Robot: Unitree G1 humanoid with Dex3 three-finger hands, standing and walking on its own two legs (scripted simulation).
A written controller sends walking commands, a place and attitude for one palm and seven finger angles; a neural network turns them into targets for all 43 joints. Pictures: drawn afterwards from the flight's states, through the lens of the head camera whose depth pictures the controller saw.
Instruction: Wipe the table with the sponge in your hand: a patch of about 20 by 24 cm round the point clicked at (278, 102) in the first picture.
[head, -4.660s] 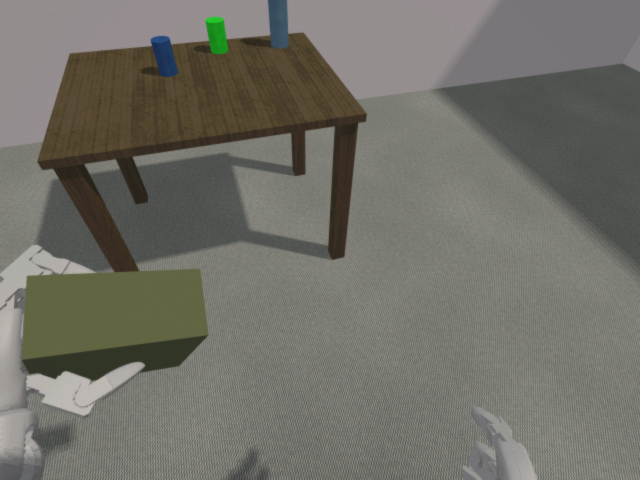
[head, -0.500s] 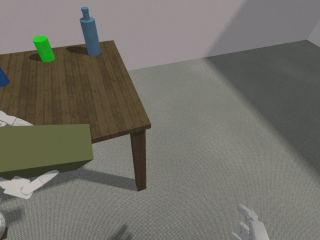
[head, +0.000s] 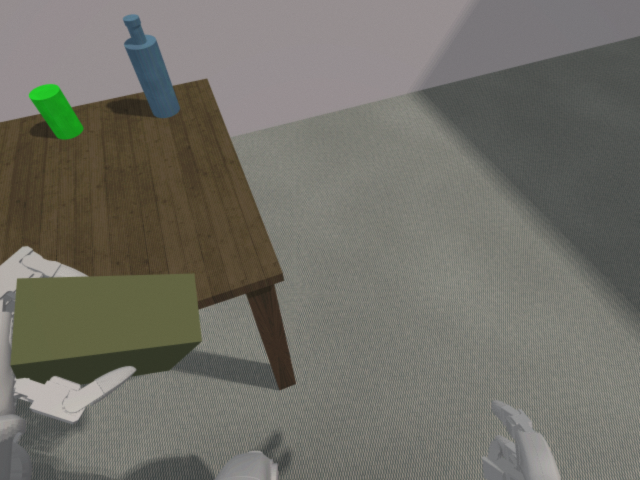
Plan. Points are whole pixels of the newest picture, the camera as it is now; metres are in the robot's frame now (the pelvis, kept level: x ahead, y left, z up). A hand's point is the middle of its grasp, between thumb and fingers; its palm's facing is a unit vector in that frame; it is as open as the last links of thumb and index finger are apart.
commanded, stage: come to a stop and stand still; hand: left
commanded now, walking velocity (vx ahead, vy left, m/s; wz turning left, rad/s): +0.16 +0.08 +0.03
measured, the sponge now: (135, 331) +0.24 +0.19 +0.12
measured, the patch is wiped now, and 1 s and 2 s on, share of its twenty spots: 0.00 0.00 0.00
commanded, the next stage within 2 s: none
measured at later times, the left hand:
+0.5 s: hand (50, 313) +0.23 +0.24 +0.17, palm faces +0.34 -0.84 -0.42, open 10.7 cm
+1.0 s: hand (52, 417) +0.15 +0.21 +0.17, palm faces +0.40 -0.83 -0.40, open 10.7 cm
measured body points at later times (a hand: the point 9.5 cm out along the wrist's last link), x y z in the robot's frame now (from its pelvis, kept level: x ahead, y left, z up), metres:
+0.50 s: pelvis +0.01 +0.02 +0.00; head +0.05 +0.02 +0.45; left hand +0.21 +0.29 +0.19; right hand +0.20 -0.16 -0.09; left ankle +0.05 +0.14 -0.74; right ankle +0.01 -0.08 -0.73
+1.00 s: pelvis -0.05 -0.03 +0.00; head -0.05 -0.03 +0.45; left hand +0.13 +0.25 +0.19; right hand +0.10 -0.29 -0.09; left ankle -0.06 +0.09 -0.74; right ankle +0.01 -0.08 -0.74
